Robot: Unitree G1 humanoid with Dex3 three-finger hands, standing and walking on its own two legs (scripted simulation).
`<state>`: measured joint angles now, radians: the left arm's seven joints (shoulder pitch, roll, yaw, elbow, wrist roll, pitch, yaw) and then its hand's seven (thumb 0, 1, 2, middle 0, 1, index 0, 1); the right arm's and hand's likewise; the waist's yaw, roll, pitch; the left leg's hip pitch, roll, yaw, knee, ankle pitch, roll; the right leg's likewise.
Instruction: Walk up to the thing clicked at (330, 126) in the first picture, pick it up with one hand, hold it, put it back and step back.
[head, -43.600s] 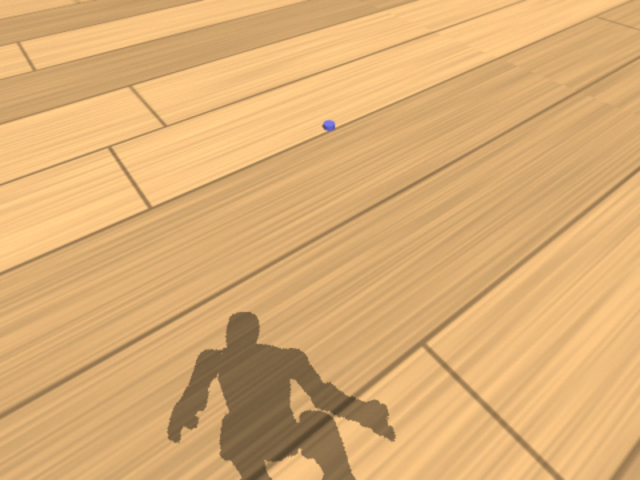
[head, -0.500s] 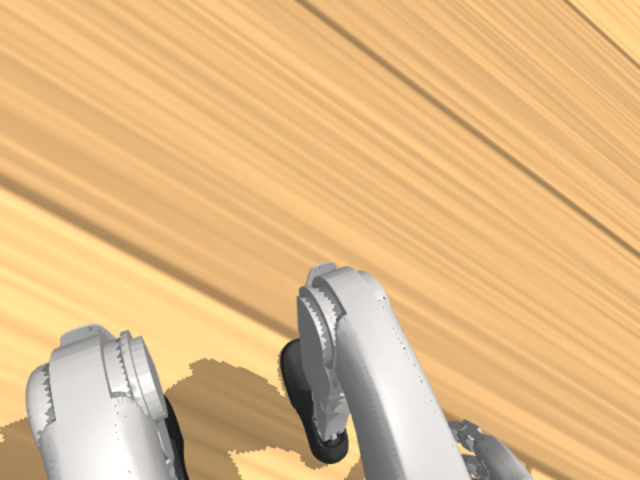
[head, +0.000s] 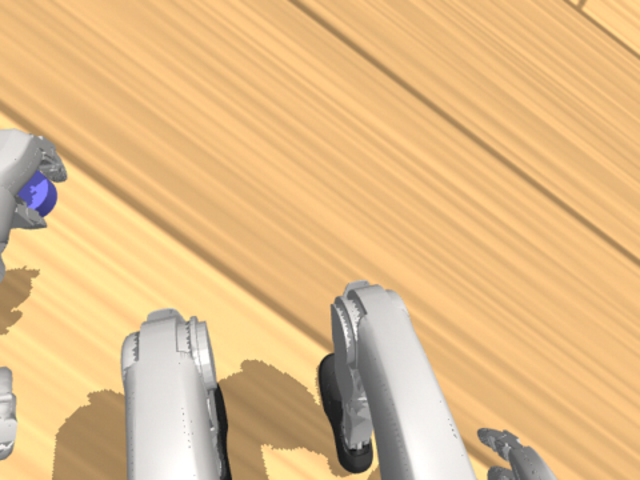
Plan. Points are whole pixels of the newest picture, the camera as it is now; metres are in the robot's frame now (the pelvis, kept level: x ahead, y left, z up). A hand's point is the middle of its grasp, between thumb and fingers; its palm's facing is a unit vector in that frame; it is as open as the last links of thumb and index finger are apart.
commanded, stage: lift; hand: left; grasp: from above
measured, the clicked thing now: (23, 193) +0.48 +0.33 -0.15
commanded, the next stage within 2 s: hold in 1.22 s
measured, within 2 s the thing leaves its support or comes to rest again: neither
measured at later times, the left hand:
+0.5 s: hand out of the picture +0.38 +0.29 +0.09, palm faces -0.41 -0.11 -0.91, open 7.5 cm
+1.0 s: hand out of the picture +0.36 +0.27 +0.24, palm faces -0.43 -0.11 -0.90, open 7.6 cm
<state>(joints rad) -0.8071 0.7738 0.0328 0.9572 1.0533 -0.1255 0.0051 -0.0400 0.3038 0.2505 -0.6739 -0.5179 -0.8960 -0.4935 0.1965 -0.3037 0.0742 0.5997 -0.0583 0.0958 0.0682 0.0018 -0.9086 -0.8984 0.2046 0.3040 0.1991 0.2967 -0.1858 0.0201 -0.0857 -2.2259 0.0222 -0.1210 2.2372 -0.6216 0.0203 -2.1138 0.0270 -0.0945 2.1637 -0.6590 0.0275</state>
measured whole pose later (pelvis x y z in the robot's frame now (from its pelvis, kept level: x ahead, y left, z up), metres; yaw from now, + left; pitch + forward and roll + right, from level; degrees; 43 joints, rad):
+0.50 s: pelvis +0.01 +0.00 +0.16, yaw +4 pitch +27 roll -5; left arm -0.48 0.58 -0.06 0.68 0.97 -0.03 0.02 -0.02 0.32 0.26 -0.63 -0.56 -0.87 -0.54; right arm 0.17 -0.24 0.01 0.65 0.02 0.06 -0.02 0.00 -0.91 -0.90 0.20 0.30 0.20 0.30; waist -0.10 0.05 -0.17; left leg -1.64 0.04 -0.06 1.73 -0.57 0.02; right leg -1.57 0.03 -0.04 1.68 -0.59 0.02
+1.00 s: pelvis +0.05 +0.00 +0.31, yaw +6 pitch +15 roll -2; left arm -0.37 0.43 -0.16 0.84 1.01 0.00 0.13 0.00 0.31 0.29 -0.60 -0.61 -0.85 -0.60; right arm 0.25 -0.24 -0.02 0.73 0.04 -0.02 -0.06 0.01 -0.91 -0.90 0.20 0.30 0.20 0.30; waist -0.07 0.04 -0.14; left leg -0.93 0.03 -0.01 1.12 -0.45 0.01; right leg -0.88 0.02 -0.01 1.08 -0.46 0.02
